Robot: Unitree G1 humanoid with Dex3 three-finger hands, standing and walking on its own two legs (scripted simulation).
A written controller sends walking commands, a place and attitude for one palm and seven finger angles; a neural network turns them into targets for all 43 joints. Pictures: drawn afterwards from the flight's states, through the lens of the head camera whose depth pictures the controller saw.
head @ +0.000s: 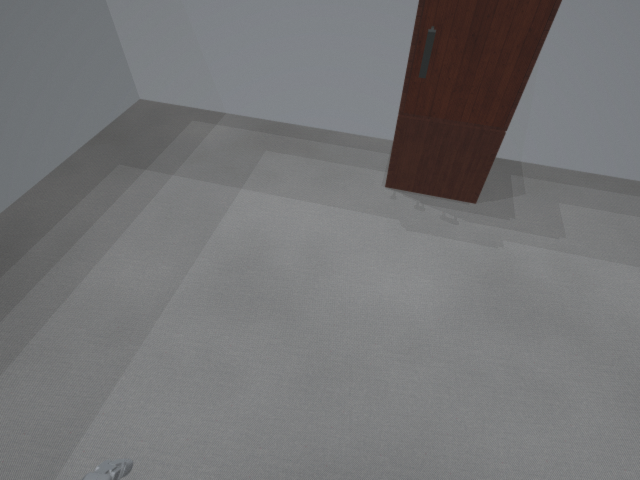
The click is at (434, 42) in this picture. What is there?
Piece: cupboard door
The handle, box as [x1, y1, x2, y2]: [419, 26, 435, 77]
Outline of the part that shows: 433,26 430,29 428,29 419,77 425,77 435,33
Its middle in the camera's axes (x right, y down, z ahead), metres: +0.38 -0.67 +1.39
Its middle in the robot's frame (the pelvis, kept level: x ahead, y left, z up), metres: +1.50 -0.32 -0.08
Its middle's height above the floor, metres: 0.68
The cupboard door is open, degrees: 0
